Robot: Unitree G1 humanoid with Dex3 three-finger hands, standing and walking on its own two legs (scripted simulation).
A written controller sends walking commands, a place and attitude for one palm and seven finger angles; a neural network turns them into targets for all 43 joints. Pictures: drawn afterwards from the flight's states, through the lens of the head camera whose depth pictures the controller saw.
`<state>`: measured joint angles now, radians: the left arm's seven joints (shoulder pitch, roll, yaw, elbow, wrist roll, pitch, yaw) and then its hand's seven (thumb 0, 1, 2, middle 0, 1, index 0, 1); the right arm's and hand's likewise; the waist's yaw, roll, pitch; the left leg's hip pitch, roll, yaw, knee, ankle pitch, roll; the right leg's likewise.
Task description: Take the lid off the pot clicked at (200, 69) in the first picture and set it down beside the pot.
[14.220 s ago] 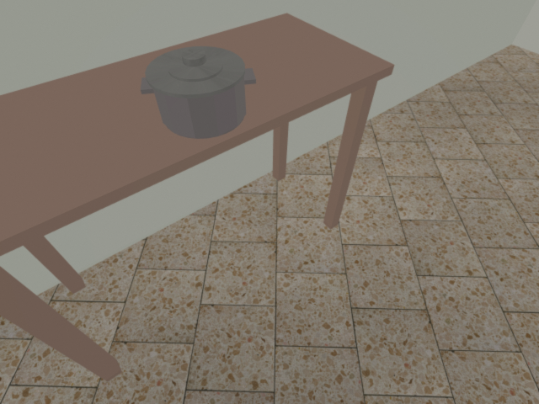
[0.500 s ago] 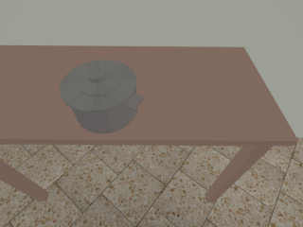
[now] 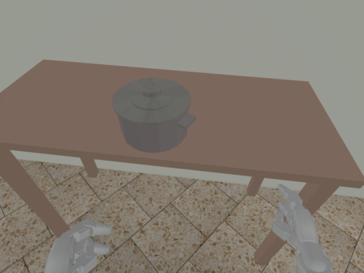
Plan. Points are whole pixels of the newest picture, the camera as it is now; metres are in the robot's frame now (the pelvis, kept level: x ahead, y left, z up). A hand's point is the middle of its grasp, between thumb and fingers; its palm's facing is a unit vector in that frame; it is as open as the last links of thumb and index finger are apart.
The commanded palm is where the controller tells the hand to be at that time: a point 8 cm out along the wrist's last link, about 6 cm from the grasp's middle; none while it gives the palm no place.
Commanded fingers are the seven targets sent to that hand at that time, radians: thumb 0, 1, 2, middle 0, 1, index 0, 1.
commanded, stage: lift the closed hand beside the body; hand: left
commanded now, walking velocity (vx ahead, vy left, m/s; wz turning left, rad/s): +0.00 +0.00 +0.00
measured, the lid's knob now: (151, 90) +0.51 +0.15 +0.16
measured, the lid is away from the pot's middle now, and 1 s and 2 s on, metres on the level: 0.00 0.00 0.00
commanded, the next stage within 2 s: raise the hand higher, near the body in 0.18 s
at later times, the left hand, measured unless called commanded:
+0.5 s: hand (58, 228) +0.16 +0.24 +0.09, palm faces +0.27 -0.87 -0.41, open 3.1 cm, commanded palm +0.10 +0.28 +0.12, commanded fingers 0.00 0.90 0.90 -1.30 -1.50 -1.30 -1.50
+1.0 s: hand (56, 190) +0.20 +0.24 +0.15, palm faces +0.36 -0.84 -0.41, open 3.1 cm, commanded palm +0.14 +0.28 +0.18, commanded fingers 0.00 0.90 0.90 -1.30 -1.50 -1.30 -1.50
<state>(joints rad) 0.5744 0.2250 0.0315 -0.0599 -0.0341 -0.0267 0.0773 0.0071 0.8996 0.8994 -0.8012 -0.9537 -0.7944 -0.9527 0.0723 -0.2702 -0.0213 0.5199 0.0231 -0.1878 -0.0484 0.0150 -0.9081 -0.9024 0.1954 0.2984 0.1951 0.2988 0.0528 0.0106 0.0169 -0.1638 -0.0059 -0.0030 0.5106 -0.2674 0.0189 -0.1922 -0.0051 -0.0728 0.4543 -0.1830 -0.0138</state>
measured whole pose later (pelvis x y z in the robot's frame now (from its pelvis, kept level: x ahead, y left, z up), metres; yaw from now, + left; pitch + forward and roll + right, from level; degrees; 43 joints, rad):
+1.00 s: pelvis +0.03 +0.01 +0.00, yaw -1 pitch -6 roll -1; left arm 0.60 0.32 0.25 -0.53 -0.03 -0.10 0.09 0.01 0.89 0.90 -1.31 -1.50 -1.30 -1.50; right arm 0.17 -0.20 0.03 0.61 0.00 -0.19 -0.04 0.02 -0.90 -0.90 0.20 0.30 0.20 0.30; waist 0.09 0.06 0.05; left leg -0.07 -0.02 0.02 0.47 -0.30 0.03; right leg -0.11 -0.01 -0.05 0.43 -0.22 0.00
